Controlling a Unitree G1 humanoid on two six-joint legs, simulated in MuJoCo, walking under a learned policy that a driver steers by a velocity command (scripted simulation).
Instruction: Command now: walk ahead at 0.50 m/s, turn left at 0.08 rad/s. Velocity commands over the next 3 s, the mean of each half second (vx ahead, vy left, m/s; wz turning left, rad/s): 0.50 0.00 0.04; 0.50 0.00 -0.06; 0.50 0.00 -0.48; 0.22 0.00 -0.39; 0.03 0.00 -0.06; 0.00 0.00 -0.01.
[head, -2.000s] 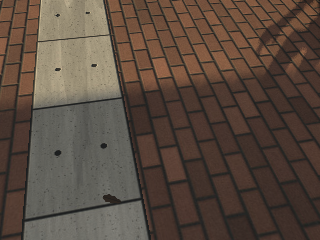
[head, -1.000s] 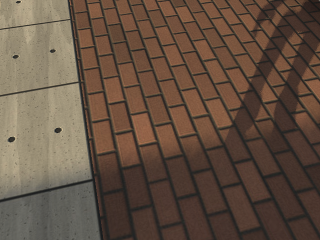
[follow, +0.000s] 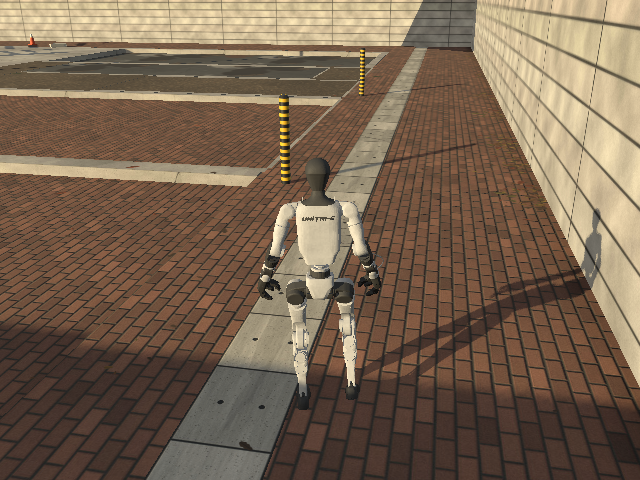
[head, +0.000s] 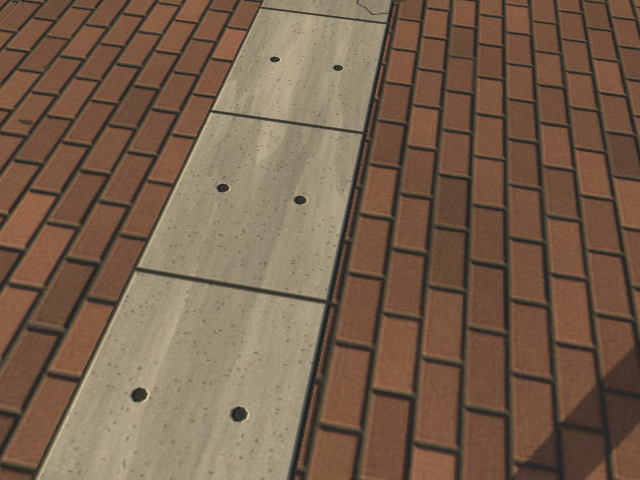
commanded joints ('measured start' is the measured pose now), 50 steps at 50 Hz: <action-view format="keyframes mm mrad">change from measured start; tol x32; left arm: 1 30 55 15 -53 11 11 6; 50 67 90 36 12 -16 13 14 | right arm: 1 -26 -136 -38 -49 0 -35 -6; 50 -41 -87 -24 32 -13 -49 -12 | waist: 1 33 102 -43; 16 88 96 -129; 18 60 -318 -387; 50 -8 142 -60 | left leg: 1 79 275 -244 -260 219 209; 16 244 224 -71 139 527 51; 19 -454 27 -175 881 -402 -41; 40 -335 118 -53 97 146 -30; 43 127 83 -23 67 131 38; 45 661 469 -714 -56 -95 232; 50 185 318 -271 -224 6 105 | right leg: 1 -104 -48 39 -74 103 22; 14 -15 51 -9 -613 273 -51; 16 317 93 -51 -628 278 -104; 18 894 -273 666 -749 51 -327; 33 406 -72 64 -1007 348 -209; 43 484 -65 25 -549 678 -119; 45 -85 173 42 66 -263 -37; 50 -90 -23 109 45 50 -34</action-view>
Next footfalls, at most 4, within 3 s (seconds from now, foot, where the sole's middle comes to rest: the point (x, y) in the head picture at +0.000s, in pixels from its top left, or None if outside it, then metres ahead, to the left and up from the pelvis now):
0.32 right None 0.36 -0.16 -0.78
0.86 left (285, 398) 0.65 0.08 -0.78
1.42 right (397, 299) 0.91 -0.19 -0.78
1.86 left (360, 213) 1.20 -0.11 -0.78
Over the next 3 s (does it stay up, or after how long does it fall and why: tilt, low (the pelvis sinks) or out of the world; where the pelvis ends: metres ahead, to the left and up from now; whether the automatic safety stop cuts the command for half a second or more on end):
stays up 1.06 -0.18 -0.01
